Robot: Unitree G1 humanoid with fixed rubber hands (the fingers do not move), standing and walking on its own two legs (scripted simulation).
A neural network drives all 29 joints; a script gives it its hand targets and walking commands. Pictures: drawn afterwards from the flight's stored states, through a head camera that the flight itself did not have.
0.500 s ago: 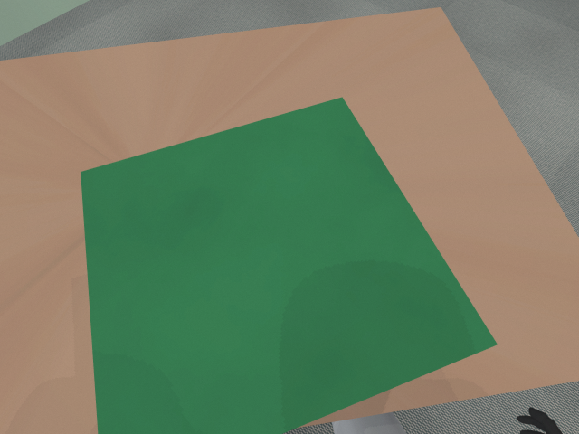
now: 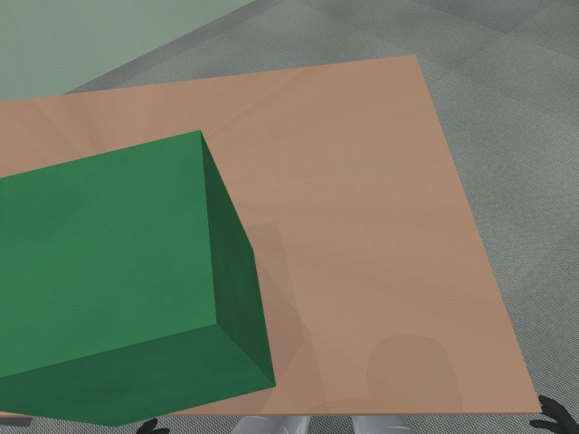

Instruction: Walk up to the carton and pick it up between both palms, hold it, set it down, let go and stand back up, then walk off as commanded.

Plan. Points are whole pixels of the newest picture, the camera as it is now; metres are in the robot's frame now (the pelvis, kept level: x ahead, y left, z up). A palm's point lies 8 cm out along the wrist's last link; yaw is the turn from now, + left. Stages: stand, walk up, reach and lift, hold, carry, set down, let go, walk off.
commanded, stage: walk off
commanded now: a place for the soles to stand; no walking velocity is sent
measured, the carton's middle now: (153, 294) +0.27 +0.20 +0.08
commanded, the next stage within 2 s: stand in 1.80 s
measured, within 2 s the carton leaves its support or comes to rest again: neither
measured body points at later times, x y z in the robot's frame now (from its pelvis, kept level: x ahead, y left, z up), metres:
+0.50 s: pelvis -0.20 +0.11 -0.04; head -0.23 +0.15 +0.40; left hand -0.14 +0.43 -0.18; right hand -0.09 -0.22 -0.11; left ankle -0.10 +0.15 -0.70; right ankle -0.07 -0.04 -0.63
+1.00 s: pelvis -0.47 +0.25 +0.00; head -0.49 +0.26 +0.45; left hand -0.42 +0.58 -0.12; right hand -0.41 -0.08 -0.10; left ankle -0.50 +0.36 -0.57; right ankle -0.43 +0.09 -0.70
